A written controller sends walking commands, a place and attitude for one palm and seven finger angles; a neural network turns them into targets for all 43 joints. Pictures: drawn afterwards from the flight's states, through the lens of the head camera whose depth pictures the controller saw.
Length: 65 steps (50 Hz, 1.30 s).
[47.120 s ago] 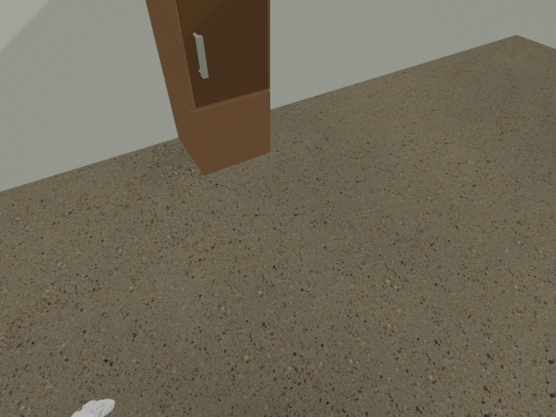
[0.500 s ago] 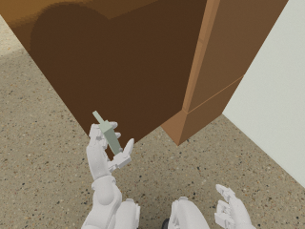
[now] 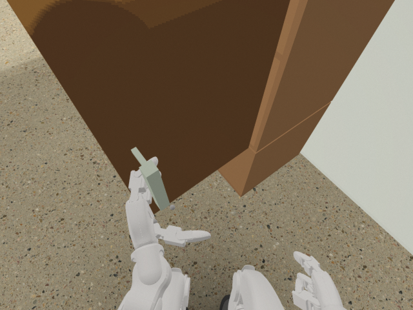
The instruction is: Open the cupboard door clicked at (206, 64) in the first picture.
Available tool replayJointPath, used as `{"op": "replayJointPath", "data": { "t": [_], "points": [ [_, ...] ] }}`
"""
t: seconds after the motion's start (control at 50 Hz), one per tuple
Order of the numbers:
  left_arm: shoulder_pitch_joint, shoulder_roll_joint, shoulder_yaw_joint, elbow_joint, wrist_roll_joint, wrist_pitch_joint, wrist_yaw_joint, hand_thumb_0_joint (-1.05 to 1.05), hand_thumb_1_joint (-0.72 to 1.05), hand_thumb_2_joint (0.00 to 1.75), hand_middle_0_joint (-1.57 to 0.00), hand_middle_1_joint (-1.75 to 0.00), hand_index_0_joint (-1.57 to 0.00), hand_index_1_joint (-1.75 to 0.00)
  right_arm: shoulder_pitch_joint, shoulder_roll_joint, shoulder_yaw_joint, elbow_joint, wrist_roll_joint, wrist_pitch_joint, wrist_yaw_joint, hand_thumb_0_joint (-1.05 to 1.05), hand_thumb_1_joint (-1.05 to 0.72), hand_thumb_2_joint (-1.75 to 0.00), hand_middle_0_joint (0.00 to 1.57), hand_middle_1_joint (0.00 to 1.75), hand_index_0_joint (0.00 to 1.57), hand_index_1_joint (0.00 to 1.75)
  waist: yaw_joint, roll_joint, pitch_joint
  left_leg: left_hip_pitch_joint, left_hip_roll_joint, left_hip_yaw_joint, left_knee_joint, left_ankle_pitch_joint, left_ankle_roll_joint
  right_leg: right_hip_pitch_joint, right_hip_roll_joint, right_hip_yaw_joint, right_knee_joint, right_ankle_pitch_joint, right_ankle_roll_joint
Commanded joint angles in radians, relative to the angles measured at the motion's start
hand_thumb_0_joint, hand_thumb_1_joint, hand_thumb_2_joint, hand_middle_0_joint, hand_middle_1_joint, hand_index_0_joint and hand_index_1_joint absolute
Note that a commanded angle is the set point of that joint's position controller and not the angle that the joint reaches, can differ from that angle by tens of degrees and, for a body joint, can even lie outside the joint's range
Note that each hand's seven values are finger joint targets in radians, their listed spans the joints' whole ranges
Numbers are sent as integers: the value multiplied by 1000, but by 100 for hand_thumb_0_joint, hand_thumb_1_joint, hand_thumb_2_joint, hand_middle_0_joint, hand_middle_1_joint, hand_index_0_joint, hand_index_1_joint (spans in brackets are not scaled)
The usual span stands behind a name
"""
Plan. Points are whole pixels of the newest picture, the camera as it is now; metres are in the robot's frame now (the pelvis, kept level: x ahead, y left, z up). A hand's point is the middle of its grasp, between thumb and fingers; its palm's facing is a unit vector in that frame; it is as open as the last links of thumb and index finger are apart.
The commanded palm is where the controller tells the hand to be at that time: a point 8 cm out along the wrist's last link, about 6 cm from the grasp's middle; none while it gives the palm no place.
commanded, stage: slide the hand sideways off the handle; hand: left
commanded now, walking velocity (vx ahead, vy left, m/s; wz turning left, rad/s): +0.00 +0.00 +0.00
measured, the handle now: (150, 180) +0.35 +0.13 +0.02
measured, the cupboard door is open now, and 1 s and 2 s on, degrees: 91 95 95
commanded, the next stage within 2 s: draw the hand back to the body in 1.30 s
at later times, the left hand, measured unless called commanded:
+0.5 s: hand (165, 231) +0.26 +0.09 +0.02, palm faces -0.12 -0.99 +0.05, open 16.3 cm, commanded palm +0.23 +0.15 +0.01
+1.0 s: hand (140, 253) +0.22 +0.13 +0.01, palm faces -0.08 -1.00 -0.03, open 16.2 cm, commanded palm +0.19 +0.19 +0.01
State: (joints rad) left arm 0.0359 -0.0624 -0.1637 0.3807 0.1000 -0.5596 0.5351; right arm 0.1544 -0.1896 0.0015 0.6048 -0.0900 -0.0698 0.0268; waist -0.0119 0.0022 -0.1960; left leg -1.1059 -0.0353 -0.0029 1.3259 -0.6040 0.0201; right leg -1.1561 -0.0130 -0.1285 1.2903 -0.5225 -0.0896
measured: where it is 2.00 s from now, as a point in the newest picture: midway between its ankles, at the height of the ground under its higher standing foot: outside the picture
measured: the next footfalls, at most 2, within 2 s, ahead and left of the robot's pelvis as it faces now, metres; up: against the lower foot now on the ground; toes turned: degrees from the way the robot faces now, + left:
none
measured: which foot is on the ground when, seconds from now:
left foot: down 0.00-1.00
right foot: down 0.00-1.00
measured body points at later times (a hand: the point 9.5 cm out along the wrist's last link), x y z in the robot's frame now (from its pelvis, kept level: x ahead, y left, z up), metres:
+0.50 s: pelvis -0.01 +0.03 -0.01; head +0.08 +0.03 +0.43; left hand +0.26 +0.14 +0.02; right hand +0.18 -0.20 -0.10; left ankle +0.01 +0.11 -0.61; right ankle +0.05 -0.07 -0.61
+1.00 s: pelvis +0.00 +0.02 -0.02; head +0.10 +0.03 +0.42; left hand +0.22 +0.18 +0.01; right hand +0.20 -0.20 -0.11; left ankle +0.01 +0.11 -0.61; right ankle +0.05 -0.07 -0.61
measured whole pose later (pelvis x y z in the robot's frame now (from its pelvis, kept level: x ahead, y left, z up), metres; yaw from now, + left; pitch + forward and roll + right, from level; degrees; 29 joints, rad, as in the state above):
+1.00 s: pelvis +0.00 +0.02 -0.02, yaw -1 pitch +23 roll -1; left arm 0.43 0.14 -0.13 -0.04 -0.06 -0.49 -0.04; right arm 0.20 -0.21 0.02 0.42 -0.01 -0.03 0.01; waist 0.01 0.00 -0.21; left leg -1.16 -0.04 0.02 1.43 -0.66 0.05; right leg -1.21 -0.02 -0.11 1.38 -0.56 -0.06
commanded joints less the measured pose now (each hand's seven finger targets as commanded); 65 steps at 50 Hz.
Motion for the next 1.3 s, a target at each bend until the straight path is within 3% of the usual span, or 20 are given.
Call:
{"op": "replayJointPath", "data": {
  "t": [0.0, 0.08, 0.1, 0.12, 0.14, 0.16, 0.22, 0.26, 0.3, 0.34, 0.36, 0.44, 0.46, 0.5, 0.64, 0.72, 0.74, 0.88, 1.06, 1.28],
  "points": [
    [-174, -23, 8, -202, 26, -61, 35, 0, -50, 30, -15, -30, -15, -30, -24, -103, -39, -131, 4, -51, -9, 0, -90, -90, 20, 30, 20, 30, -7, -38, -344, 75, -12, -33, -158, 198, -9, 352, -9, 142, -203, 195, 57],
    [-164, -49, -9, -200, 23, -43, 39, 0, -50, 30, -15, -30, -15, -30, -27, -103, -35, -136, 5, -50, -7, 0, -90, -90, 20, 30, 20, 30, -11, -43, -329, 93, -9, -39, -167, 207, -10, 328, -3, 120, -198, 193, 54],
    [-159, 48, -200, -212, 136, -65, -148, 0, -50, 30, -15, -30, -15, -30, 18, -146, -38, -125, 11, -36, -2, 0, -90, -90, 20, 30, 20, 30, -100, -61, -304, 101, 0, -37, -130, 201, 1, 309, -18, 144, -185, 243, 56],
    [-202, 109, -123, -277, 100, -92, -246, 0, -50, 30, -15, -30, -15, -30, 20, -133, -45, -143, 19, -30, -6, 0, -90, -90, 20, 30, 20, 30, -67, -33, -341, 89, -3, -39, -124, 211, 6, 336, -21, 146, -168, 271, 47],
    [-197, 139, -113, -297, 86, -103, -311, 0, -50, 30, -15, -30, -15, -30, 14, -134, -46, -153, 22, -22, -11, 0, -90, -90, 20, 30, 20, 30, -47, -22, -372, 97, -5, -43, -129, 215, 7, 357, -20, 153, -159, 284, 41],
    [-201, 142, -123, -330, 64, -103, -364, 0, -50, 30, -15, -30, -15, -30, 14, -137, -45, -172, 26, -20, -14, 0, -90, -90, 20, 30, 20, 30, -48, 16, -378, 105, -6, -47, -131, 229, 8, 353, -18, 149, -149, 295, 36],
    [-169, 109, -159, -355, -56, -88, -541, 0, -50, 30, -15, -30, -15, -30, 5, -139, -41, -199, 59, -27, -17, 0, -90, -90, 20, 30, 20, 30, -69, -16, -325, 111, -3, -61, -133, 185, 11, 316, -13, 144, -169, 224, 40],
    [-127, 66, -144, -390, -165, -54, -588, 0, -50, 30, -15, -30, -15, -30, -12, -142, -35, -234, 81, -33, -22, 0, -90, -90, 20, 30, 20, 30, -40, 15, -315, 136, -6, -72, -164, 175, 8, 301, -5, 123, -175, 164, 34],
    [-70, 56, -101, -380, -227, -16, -585, 0, -50, 30, -15, -30, -15, -30, -18, -149, -36, -250, 93, -30, -25, 0, -90, -90, 20, 30, 20, 30, -27, -28, -292, 139, -2, -81, -178, 153, 4, 265, 2, 106, -174, 118, 41],
    [-33, 84, -57, -392, -230, 4, -553, 0, -50, 30, -15, -30, -15, -30, -13, -153, -37, -263, 92, -26, -24, 0, -90, -90, 20, 30, 20, 30, -15, -55, -277, 113, -4, -82, -181, 142, 1, 254, 2, 97, -160, 97, 43],
    [13, 135, -5, -383, -210, 4, -525, 0, -50, 30, -15, -30, -15, -30, -10, -158, -38, -269, 88, -23, -22, 0, -90, -90, 20, 30, 20, 30, 12, -50, -286, 100, -6, -83, -181, 156, -2, 253, 4, 95, -138, 93, 37],
    [53, 145, -26, -402, -110, -19, -458, 0, -50, 30, -15, -30, -15, -30, 3, -149, -41, -279, 72, -12, -1, 0, -90, -90, 20, 30, 20, 30, 6, -31, -263, 86, -4, -81, -160, 158, -11, 194, 0, 99, -103, 91, 37],
    [71, 176, 0, -408, -95, -23, -448, 0, -50, 30, -15, -30, -15, -30, 4, -151, -43, -283, 71, -8, 0, 0, -90, -90, 20, 30, 20, 30, 14, -27, -272, 78, -5, -82, -155, 168, -11, 194, 4, 100, -95, 93, 33],
    [106, 148, -29, -424, -82, -24, -449, 0, -50, 30, -15, -30, -15, -30, 0, -149, -43, -296, 72, 1, 7, 0, -90, -90, 20, 30, 20, 30, 14, -8, -265, 97, -2, -86, -162, 162, -18, 173, 4, 100, -90, 90, 33],
    [122, 154, -34, -561, -128, 5, -489, 0, -50, 30, -15, -30, -15, -30, 6, -152, -41, -320, 83, 11, -9, 0, -90, -90, 20, 30, 20, 30, 0, 18, -291, 137, 4, -111, -172, 154, -23, 168, 10, 92, -87, 95, 38],
    [266, 167, -7, -589, -153, 15, -504, 0, -50, 30, -15, -30, -15, -30, 16, -149, -40, -327, 85, 6, -17, 0, -90, -90, 20, 30, 20, 30, 15, -13, -313, 145, 6, -109, -165, 235, -29, 196, 15, 85, -77, 148, 40],
    [266, 158, -23, -601, -152, 18, -510, 0, -50, 30, -15, -30, -15, -30, 14, -147, -39, -330, 85, 5, -16, 0, -90, -90, 20, 30, 20, 30, 5, -10, -298, 140, 6, -106, -161, 237, -29, 193, 15, 85, -80, 153, 40],
    [369, 223, 45, -612, -151, 8, -548, 0, -50, 30, -15, -30, -15, -30, 10, -140, -40, -333, 84, -5, -29, 0, -90, -90, 20, 30, 20, 30, 11, -31, -267, 64, -2, -80, -123, 219, -17, 208, 15, 99, -76, 161, 41],
    [437, 286, 137, -689, -236, -25, -642, 0, -50, 30, -15, -30, -15, -30, 1, -140, -47, -325, 91, -29, -50, 0, -90, -90, 20, 30, 20, 30, 21, 30, -301, 36, -7, -61, -81, 232, -8, 235, 22, 118, -74, 181, 40],
    [488, 342, 251, -664, -324, 11, -762, 0, -50, 30, -15, -30, -15, -30, -14, -139, -57, -320, 110, -37, -78, 0, -90, -90, 20, 30, 20, 30, 12, -30, -269, -61, 1, -36, -21, 177, 2, 294, 8, 192, -128, 127, 61]
  ]
}}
